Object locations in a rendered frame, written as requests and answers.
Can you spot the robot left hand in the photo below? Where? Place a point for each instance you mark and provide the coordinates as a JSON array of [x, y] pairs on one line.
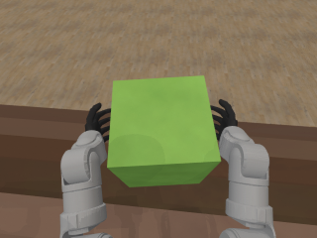
[[92, 123]]

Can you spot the robot right hand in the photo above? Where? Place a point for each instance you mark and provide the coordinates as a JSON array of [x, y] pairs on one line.
[[229, 117]]

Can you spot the robot right forearm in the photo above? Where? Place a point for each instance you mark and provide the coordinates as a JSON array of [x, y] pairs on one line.
[[248, 176]]

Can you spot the carton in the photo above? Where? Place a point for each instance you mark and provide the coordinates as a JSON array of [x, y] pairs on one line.
[[162, 131]]

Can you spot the robot right upper arm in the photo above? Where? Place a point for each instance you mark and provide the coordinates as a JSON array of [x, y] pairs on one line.
[[243, 233]]

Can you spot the robot left forearm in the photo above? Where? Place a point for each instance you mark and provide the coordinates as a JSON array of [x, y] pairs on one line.
[[80, 168]]

